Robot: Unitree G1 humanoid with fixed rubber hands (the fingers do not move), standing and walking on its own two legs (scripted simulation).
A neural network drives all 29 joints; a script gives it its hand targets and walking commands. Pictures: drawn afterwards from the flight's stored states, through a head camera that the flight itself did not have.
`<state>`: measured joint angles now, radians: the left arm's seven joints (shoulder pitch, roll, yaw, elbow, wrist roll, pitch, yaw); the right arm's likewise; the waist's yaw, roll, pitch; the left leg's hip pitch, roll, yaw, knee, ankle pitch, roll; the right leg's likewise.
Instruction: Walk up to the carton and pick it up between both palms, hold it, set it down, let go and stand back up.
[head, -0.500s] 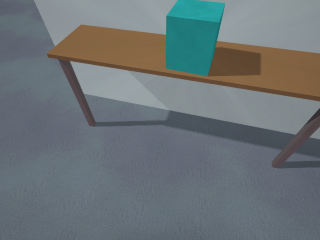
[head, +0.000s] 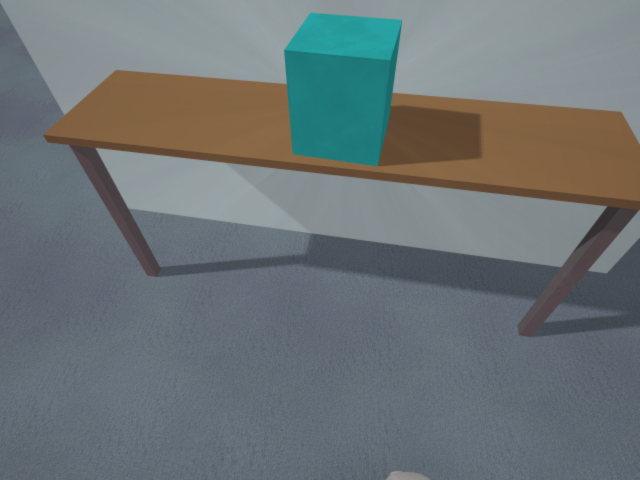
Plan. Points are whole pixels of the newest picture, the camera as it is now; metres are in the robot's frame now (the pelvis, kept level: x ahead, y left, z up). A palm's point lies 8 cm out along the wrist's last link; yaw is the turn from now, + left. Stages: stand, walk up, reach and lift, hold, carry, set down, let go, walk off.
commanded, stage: walk up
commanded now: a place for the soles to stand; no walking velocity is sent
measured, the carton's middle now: (344, 90) +0.92 -0.05 +0.01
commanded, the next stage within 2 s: none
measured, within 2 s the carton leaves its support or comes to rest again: neither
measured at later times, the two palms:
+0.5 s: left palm out of the picture +0.10 +0.16 -0.13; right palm (527, 401) +0.26 -0.29 -0.14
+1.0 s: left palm (232, 274) +0.50 +0.19 -0.13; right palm (497, 349) +0.35 -0.28 -0.16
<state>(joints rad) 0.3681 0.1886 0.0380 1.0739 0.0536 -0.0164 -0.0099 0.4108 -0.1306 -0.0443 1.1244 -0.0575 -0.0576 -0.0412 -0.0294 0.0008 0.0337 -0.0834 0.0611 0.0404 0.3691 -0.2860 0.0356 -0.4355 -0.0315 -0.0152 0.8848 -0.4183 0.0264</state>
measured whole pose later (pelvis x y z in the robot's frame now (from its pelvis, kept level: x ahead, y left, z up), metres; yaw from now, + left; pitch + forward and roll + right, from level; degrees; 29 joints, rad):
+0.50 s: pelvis +0.19 -0.05 +0.00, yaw -3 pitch -2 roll +0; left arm 0.55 0.13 -0.01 1.01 0.05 -0.09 0.01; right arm 0.25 -0.23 -0.02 0.90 -0.06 -0.02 0.04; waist 0.05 0.03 0.05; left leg -0.59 0.09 0.04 0.80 -0.13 -0.02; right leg -0.02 -0.02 -0.04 0.39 -0.33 -0.01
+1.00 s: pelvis +0.41 -0.05 -0.02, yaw -4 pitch -3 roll +1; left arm 0.29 0.22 0.01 0.81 0.05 -0.06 0.00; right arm 0.42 -0.22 0.01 0.96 -0.03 -0.03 0.01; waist -0.04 0.00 0.08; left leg -0.18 0.06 0.11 0.62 -0.38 -0.01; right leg -0.40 -0.05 -0.06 0.62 -0.09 -0.01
